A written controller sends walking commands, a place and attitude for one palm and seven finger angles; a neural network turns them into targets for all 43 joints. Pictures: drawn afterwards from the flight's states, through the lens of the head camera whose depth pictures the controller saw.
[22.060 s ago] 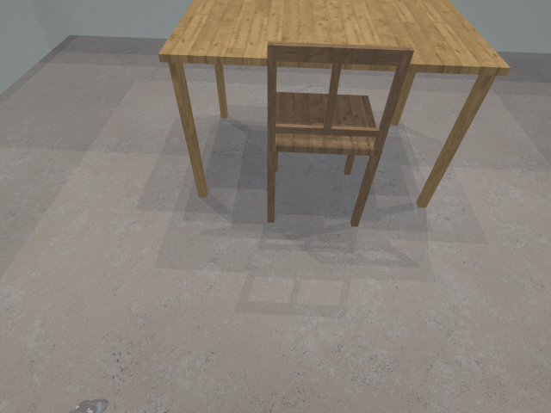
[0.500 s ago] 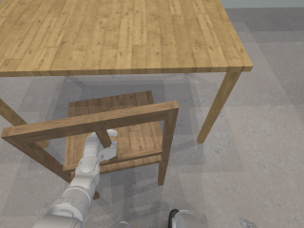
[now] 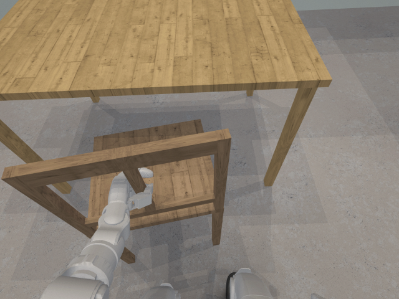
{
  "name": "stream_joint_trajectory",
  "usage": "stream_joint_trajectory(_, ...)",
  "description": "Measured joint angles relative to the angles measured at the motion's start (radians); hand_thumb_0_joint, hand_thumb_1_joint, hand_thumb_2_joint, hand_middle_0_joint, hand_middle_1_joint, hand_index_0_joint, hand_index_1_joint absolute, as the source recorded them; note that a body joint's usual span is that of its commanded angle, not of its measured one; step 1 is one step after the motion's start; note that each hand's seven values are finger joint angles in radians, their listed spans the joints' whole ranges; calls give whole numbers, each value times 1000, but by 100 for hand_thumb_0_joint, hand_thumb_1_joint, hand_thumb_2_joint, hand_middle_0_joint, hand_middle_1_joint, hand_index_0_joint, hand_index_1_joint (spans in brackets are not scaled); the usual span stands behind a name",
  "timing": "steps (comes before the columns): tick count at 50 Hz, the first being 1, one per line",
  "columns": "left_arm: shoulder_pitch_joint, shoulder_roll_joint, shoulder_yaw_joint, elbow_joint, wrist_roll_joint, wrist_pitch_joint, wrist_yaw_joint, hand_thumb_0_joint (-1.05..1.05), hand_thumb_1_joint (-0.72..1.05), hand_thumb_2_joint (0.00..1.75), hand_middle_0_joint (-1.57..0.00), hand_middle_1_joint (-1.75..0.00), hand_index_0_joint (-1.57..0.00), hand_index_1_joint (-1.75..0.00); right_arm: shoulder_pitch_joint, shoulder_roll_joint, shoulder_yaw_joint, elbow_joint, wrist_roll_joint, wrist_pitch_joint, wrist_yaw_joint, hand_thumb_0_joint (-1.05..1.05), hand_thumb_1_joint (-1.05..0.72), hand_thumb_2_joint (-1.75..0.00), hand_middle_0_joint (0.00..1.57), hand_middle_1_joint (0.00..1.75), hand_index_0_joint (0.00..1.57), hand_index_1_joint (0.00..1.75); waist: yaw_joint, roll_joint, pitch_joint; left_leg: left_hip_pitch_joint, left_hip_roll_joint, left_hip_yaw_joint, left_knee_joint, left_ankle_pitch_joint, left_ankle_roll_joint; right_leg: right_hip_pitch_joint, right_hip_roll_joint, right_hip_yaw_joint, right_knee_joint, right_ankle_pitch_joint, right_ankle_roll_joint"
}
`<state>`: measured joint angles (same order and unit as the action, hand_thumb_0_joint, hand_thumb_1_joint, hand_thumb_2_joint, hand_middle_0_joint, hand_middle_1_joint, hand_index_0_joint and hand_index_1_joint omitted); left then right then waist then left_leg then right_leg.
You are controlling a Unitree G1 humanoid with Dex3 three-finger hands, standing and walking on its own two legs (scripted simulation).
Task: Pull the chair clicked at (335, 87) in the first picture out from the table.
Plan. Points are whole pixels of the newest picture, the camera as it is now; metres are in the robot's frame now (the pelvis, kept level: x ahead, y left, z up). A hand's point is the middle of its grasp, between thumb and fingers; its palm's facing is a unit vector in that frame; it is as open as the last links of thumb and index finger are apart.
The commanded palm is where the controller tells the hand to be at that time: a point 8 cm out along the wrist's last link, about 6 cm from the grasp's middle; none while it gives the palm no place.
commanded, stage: step backward, pulling the chair out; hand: left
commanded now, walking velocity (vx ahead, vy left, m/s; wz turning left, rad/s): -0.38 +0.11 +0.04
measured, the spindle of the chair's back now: (141, 190) +0.37 +0.16 -0.08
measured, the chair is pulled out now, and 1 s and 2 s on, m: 0.19 0.23 0.46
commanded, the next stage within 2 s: none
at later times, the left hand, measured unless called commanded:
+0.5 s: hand (146, 196) +0.34 +0.14 -0.05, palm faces +0.07 -0.98 -0.18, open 5.6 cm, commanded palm +0.32 +0.18 -0.05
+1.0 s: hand (144, 212) +0.30 +0.14 -0.05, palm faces +0.03 -0.99 -0.17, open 5.6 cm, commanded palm +0.27 +0.18 -0.05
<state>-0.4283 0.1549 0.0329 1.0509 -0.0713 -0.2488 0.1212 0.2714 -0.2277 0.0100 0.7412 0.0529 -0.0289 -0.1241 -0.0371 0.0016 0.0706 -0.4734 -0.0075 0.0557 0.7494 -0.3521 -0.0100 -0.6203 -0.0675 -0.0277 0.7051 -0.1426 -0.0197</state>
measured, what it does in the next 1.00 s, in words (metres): steps on the spot: right foot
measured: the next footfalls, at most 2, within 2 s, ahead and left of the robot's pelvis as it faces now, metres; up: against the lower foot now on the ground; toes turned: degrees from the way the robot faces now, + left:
right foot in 0.68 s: +0.06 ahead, -0.11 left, +0.00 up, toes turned -2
left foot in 1.02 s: -0.05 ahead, +0.16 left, +0.00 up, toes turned +3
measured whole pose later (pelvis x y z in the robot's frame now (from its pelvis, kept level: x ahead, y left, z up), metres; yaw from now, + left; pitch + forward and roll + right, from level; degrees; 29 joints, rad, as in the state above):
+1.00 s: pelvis -0.07 +0.02 +0.02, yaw +3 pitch +4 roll +0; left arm -0.50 0.14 0.05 1.00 -0.05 -0.17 0.12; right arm 0.18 -0.28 0.00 0.73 0.03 0.00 -0.13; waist -0.09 0.03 0.13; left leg -0.38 0.02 -0.03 0.68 -0.43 -0.05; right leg -0.50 -0.06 -0.05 0.58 -0.16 0.01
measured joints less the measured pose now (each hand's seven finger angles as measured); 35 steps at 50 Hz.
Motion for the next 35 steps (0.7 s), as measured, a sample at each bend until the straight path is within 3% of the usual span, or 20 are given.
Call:
stream_joint_trajectory(5,-43,-16,22,25,5,5,15,3,61,77,-33,-116,-50,-145,-33,-24,-6,17,-1,-8,18,1,-91,-90,20,30,21,30,-23,4,27,16,-20,-42,3,-123,-6,32,-13,-25,-77,46,-1)
stream_joint_trajectory(7,-56,-14,12,22,11,14,16,3,62,76,-32,-117,-50,-145,-38,-34,-5,19,-3,-11,17,1,-91,-90,20,30,21,30,-34,-11,34,31,-21,-34,-61,-13,-4,40,-28,-31,-102,63,7)
stream_joint_trajectory(9,-54,-13,-4,7,13,23,14,3,63,74,-31,-118,-50,-145,-30,-47,-6,7,-4,-8,11,1,-91,-90,20,30,21,30,-32,-12,34,34,-10,-23,-97,108,7,38,-26,-34,-108,53,16)
stream_joint_trajectory(10,-49,-11,-13,-3,10,27,14,3,63,74,-30,-118,-50,-145,-26,-51,-8,-1,-2,-5,8,1,-91,-90,20,30,21,30,-27,-11,35,36,-5,-18,-96,106,9,32,-20,-30,-91,7,18)
stream_joint_trajectory(12,-35,-8,-27,-25,4,33,11,3,64,73,-30,-119,-50,-145,-16,-48,-12,-19,-1,-2,1,1,-91,-90,20,30,20,30,-17,-10,39,42,4,-11,-90,76,9,29,-8,-16,-56,-62,20)
stream_joint_trajectory(14,-24,-3,-34,-38,9,37,2,3,64,73,-30,-119,-50,-145,-1,-33,-12,-25,-5,0,-5,1,-91,-90,20,30,20,30,-13,-20,34,42,1,-15,-78,60,5,67,-5,3,-39,-5,22)
stream_joint_trajectory(18,-33,7,-28,-32,10,32,-7,3,62,75,-31,-119,-50,-145,-22,-12,-9,-16,-12,7,-1,1,-91,-90,20,30,20,30,4,-12,35,28,18,-17,-59,50,-11,59,14,5,-26,-33,15)
stream_joint_trajectory(20,-41,7,-16,-22,6,29,-7,3,62,75,-31,-119,-50,-145,-40,-8,-9,-10,-11,10,1,1,-91,-90,20,30,20,30,-2,-2,36,16,22,-23,-55,53,-16,53,17,-2,-30,-29,9)
stream_joint_trajectory(25,-71,-11,4,0,7,37,4,4,63,75,-30,-118,-50,-145,-73,-27,-11,2,-8,15,6,1,-91,-90,20,30,21,30,-32,8,48,20,3,-55,-26,-89,-23,70,0,-19,-81,6,13)
stream_joint_trajectory(28,-79,-15,-11,-14,15,56,6,4,64,73,-28,-119,-50,-145,-77,-38,-6,0,-10,21,-1,1,-91,-90,20,30,21,30,-42,-8,60,48,3,-31,-116,105,-10,85,-18,-18,-112,30,30)
stream_joint_trajectory(31,-56,-9,-39,-43,11,66,0,3,65,72,-26,-120,-50,-145,-59,-34,-9,-28,-13,35,-7,1,-91,-90,20,30,20,30,-23,-19,56,58,8,-5,-127,102,11,76,-13,0,-70,-44,31)
stream_joint_trajectory(35,-32,-7,-52,-50,16,54,-13,3,64,72,-26,-120,-50,-145,-32,-4,-8,-31,-26,28,-1,1,-91,-90,20,30,20,30,6,-12,39,50,30,0,-116,81,5,147,13,2,-32,-110,29)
